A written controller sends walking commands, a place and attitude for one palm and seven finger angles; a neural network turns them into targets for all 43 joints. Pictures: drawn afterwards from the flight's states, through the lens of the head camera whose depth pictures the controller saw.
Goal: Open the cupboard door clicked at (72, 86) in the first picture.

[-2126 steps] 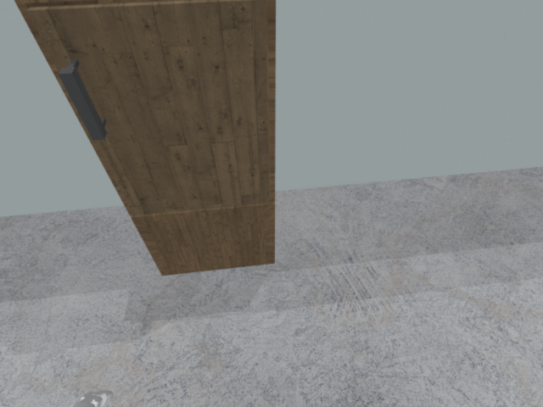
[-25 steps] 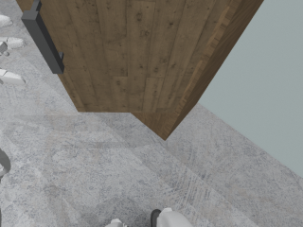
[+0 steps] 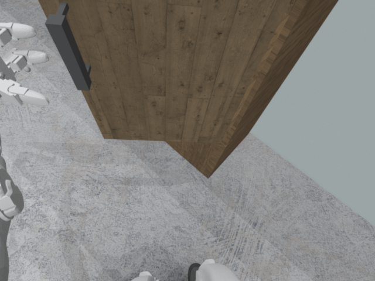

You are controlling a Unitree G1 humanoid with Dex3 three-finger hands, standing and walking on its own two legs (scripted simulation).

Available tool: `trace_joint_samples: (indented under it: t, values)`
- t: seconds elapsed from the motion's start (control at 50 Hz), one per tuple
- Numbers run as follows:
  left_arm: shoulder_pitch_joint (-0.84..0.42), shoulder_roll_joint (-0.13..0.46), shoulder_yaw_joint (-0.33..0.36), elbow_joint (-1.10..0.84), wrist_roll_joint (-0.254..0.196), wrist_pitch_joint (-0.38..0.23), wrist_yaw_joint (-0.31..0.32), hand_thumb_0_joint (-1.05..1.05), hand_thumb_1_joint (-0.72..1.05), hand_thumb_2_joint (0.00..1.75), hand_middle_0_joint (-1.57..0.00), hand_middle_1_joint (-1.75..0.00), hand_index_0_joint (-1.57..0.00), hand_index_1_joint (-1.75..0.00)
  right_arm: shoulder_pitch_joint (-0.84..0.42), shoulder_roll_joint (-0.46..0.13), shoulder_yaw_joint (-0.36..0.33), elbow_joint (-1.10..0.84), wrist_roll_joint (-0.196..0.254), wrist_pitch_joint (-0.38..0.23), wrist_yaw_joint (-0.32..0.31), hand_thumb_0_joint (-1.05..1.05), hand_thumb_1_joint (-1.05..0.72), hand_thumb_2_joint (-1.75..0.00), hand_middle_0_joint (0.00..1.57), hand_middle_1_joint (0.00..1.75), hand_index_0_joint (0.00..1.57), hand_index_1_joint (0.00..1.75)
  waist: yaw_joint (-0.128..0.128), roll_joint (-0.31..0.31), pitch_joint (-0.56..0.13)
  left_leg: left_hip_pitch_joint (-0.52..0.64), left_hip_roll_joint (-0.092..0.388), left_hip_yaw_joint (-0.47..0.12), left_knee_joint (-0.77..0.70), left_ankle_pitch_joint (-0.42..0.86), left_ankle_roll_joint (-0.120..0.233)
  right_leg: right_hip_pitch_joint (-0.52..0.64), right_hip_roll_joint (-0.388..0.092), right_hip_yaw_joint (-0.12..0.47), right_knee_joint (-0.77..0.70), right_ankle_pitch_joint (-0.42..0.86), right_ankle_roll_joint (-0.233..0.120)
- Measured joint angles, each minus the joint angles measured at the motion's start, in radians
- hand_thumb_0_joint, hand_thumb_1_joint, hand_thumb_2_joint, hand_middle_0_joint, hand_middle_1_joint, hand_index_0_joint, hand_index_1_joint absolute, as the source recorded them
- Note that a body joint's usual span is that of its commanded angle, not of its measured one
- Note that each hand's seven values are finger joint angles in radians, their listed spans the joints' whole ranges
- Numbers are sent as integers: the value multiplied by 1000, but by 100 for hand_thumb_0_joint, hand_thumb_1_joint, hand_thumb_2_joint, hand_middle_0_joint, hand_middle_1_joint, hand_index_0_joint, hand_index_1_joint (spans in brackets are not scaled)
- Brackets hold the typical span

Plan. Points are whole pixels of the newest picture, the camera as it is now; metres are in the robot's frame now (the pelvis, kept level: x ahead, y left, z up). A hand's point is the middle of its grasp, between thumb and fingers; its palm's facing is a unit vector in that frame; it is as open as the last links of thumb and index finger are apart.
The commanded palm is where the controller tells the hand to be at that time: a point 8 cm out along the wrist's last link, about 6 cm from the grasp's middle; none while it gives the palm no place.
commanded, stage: move the hooked fingers beside the handle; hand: left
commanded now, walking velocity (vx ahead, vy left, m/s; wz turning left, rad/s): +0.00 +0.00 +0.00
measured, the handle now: (74, 50) +0.56 +0.19 +0.12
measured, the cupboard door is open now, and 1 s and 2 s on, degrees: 42 42 42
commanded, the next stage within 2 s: slide the fingers in behind the handle in 0.06 s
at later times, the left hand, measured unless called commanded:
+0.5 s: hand (45, 64) +0.52 +0.24 +0.12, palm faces -0.07 -1.00 -0.01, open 14.0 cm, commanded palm +0.50 +0.28 +0.12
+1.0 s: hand (64, 68) +0.51 +0.20 +0.12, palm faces -0.07 -1.00 +0.00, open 14.0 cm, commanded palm +0.49 +0.25 +0.12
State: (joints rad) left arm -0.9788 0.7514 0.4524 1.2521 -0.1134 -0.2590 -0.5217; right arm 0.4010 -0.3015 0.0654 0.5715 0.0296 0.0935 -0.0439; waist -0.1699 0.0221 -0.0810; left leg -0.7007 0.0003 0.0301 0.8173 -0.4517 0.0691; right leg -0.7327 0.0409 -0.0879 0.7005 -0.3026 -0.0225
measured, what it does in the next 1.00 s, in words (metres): stands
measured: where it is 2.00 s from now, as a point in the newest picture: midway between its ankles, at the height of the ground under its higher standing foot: outside the picture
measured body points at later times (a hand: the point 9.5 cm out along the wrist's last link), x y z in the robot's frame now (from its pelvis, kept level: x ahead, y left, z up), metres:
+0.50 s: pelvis +0.00 +0.00 +0.00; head +0.13 +0.02 +0.43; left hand +0.51 +0.29 +0.12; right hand -0.04 -0.27 -0.10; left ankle -0.05 +0.07 -0.70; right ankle +0.01 -0.11 -0.70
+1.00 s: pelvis +0.00 +0.00 +0.00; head +0.11 +0.01 +0.44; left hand +0.51 +0.26 +0.12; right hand +0.01 -0.27 -0.11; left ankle -0.05 +0.07 -0.70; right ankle +0.01 -0.11 -0.70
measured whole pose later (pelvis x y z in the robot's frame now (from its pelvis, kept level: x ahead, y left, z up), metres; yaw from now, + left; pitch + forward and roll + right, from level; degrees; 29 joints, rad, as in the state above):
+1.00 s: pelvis +0.00 +0.00 +0.00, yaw +0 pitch +19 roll -3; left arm -0.97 0.61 0.40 1.21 -0.11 -0.28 -0.40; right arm 0.41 -0.29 0.05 0.58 0.02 0.08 -0.02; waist -0.17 0.03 -0.09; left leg -0.68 0.00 0.04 0.81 -0.45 0.06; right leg -0.72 0.05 -0.08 0.70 -0.31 -0.03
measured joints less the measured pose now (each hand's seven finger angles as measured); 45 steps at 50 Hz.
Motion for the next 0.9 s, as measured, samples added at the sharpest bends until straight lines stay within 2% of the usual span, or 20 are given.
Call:
trace_joint_samples:
  t: [0.26,0.46,0.6,0.76,0.9]
  values:
    - [-56,34,-10,36,0,5,-9,-1,-50,30,-30,-120,-30,-120,52,-13,1,29,-4,2,-6,0,-90,-90,20,30,20,30,-25,1,6,-38,5,2,15,2,0,-36,4,1,7,8,-1]
    - [-20,-18,4,-10,1,4,36,-1,-50,30,-30,-120,-30,-121,79,-3,-7,29,-9,8,8,0,-90,-90,20,30,20,30,-27,5,-3,-25,9,9,5,0,-1,-27,9,10,-2,9,-1]
    - [-3,-43,-21,-19,-8,0,58,-1,-50,30,-30,-120,-29,-121,66,8,-6,27,-7,6,14,0,-90,-90,20,30,20,30,-15,8,-6,-7,8,8,-2,-2,-1,-10,9,9,-7,5,-1]
    - [15,-99,-48,-47,-19,-7,67,-1,-50,30,-30,-120,-29,-120,38,9,-13,26,-8,-2,19,0,-90,-90,20,30,20,30,2,12,-14,10,4,4,-9,-2,-2,7,6,6,-8,0,-1]
    - [18,-142,-64,-51,-14,-12,103,-1,-50,30,-30,-120,-29,-120,17,9,-16,18,-7,-8,23,0,-90,-90,20,30,20,30,7,12,-13,19,2,4,-9,-2,-3,13,4,7,-1,-4,-3]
